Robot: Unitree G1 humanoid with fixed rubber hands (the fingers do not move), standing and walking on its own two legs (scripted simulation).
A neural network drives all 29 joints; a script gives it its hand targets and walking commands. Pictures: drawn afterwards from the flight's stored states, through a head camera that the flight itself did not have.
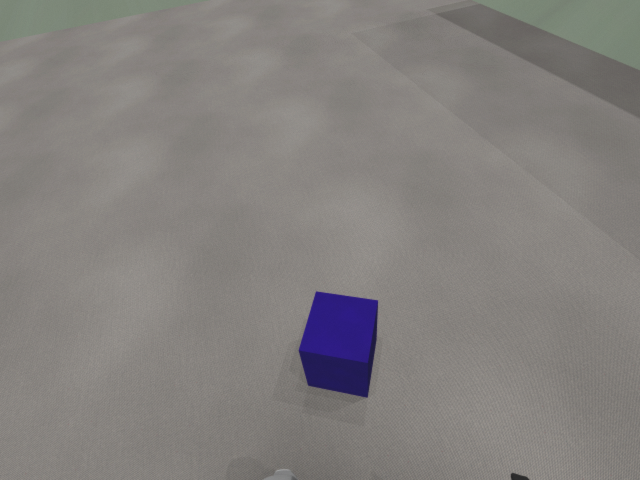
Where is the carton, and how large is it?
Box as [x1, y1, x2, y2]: [299, 291, 377, 397]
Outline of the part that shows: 316,291 299,348 299,353 308,385 367,397 376,337 377,300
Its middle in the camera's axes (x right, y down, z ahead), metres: +0.07 +0.33 +1.24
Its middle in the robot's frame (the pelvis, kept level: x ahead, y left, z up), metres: +0.66 +0.08 -0.66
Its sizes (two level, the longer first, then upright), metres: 0.210 0.200 0.250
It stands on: the floor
